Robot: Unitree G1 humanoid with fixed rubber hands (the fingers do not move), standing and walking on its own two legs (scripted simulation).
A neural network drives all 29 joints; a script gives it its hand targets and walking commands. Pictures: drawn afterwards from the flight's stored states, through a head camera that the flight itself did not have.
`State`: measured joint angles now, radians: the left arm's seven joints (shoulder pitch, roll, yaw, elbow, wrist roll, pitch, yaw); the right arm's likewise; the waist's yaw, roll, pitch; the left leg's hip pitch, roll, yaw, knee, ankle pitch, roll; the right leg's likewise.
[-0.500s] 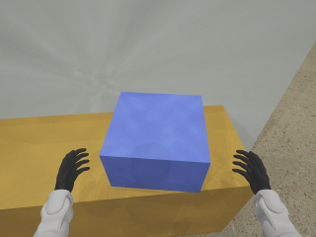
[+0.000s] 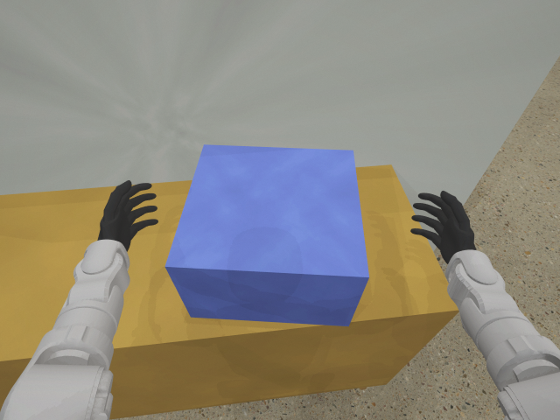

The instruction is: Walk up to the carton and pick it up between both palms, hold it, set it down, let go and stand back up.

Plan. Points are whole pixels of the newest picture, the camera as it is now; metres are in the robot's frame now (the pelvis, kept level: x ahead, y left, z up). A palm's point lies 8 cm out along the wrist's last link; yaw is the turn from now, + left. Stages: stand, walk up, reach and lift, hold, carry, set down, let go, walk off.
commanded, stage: reach and lift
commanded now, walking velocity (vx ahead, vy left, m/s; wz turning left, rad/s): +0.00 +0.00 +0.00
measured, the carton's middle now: (273, 232) +0.48 +0.05 -0.07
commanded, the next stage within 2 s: none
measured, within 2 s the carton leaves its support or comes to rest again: neither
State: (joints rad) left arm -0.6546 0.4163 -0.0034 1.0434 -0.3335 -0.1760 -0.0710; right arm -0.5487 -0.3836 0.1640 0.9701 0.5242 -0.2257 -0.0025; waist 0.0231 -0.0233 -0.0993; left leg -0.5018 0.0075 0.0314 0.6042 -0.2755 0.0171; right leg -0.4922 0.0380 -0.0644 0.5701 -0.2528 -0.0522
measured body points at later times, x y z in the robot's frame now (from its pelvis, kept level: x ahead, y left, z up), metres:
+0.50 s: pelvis +0.00 +0.00 +0.00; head +0.08 +0.01 +0.44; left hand +0.45 +0.28 +0.10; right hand +0.46 -0.23 +0.09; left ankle +0.01 +0.11 -0.73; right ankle +0.01 -0.09 -0.73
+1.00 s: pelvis -0.01 +0.00 -0.03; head +0.11 +0.02 +0.41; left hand +0.45 +0.28 +0.02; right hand +0.47 -0.21 +0.02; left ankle +0.01 +0.11 -0.73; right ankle +0.01 -0.09 -0.73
